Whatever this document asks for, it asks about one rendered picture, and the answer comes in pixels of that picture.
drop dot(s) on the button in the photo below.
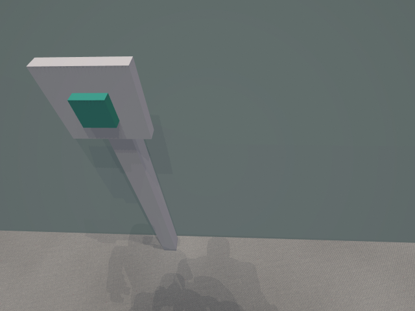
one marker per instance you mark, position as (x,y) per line
(94,110)

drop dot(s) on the panel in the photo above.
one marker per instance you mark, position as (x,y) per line
(59,77)

